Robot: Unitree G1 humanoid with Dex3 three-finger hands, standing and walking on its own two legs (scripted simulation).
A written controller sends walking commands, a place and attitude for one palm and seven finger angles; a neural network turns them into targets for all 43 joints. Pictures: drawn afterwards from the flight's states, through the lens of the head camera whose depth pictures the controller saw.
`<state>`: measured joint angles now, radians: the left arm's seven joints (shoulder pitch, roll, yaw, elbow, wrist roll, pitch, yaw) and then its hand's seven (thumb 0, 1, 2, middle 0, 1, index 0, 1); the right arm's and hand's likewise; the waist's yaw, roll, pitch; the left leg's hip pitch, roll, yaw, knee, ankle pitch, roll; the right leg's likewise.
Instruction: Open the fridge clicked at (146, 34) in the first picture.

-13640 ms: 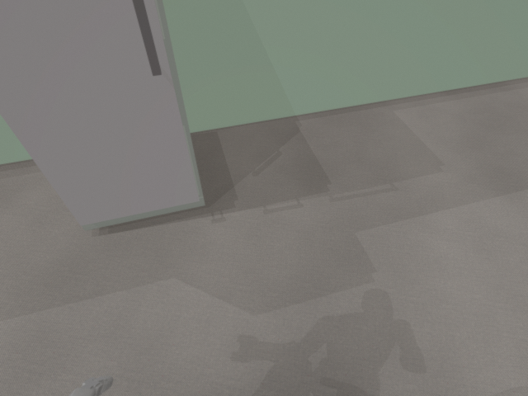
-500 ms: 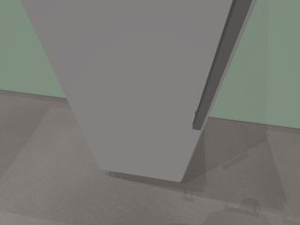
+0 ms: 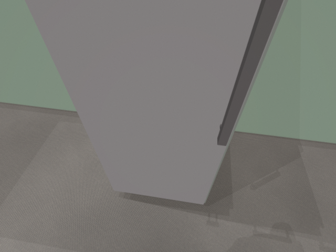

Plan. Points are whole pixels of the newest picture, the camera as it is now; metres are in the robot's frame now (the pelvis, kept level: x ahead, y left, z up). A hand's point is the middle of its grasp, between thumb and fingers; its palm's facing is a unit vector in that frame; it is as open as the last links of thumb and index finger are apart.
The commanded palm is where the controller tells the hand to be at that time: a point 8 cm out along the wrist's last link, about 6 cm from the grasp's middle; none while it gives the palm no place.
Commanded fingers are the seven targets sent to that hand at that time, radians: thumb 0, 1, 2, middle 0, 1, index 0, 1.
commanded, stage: raise the hand to about handle height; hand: right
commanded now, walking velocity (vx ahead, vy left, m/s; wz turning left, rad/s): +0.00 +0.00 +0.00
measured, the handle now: (240, 81) +0.45 -0.13 +0.19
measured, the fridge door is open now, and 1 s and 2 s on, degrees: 0 0 0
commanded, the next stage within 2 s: none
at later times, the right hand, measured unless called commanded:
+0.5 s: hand out of the picture +0.14 -0.22 -0.05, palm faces +0.19 +0.98 -0.02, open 8.7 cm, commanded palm +0.12 -0.27 -0.02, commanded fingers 0.00 -0.36 -0.67 0.24 0.64 0.24 0.64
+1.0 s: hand (305, 226) +0.19 -0.26 +0.04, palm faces +0.17 +0.98 -0.07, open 11.7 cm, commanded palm +0.15 -0.31 +0.05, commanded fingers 0.00 0.22 -0.42 0.28 1.02 0.28 1.02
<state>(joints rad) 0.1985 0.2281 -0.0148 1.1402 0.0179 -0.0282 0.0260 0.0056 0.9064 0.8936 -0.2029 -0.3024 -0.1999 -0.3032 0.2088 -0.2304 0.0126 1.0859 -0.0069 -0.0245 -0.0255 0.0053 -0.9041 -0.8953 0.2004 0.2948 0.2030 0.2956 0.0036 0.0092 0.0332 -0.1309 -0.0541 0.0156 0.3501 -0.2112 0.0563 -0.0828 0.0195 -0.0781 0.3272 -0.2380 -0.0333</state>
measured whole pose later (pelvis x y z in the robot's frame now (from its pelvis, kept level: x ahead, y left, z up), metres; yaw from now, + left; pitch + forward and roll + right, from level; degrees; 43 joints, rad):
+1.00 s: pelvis -0.04 -0.01 -0.05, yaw -3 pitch +7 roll +2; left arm 0.28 0.28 -0.02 0.64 -0.04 -0.31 0.09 0.02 0.90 0.89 -0.21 -0.30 -0.20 -0.30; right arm 0.27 -0.32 -0.29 -0.03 0.33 -0.19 0.23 0.00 0.00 -0.51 0.26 0.87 0.27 0.87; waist -0.01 -0.02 -0.07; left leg -0.56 -0.03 0.09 0.83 -0.39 0.04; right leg -0.56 0.02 -0.03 0.88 -0.43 -0.05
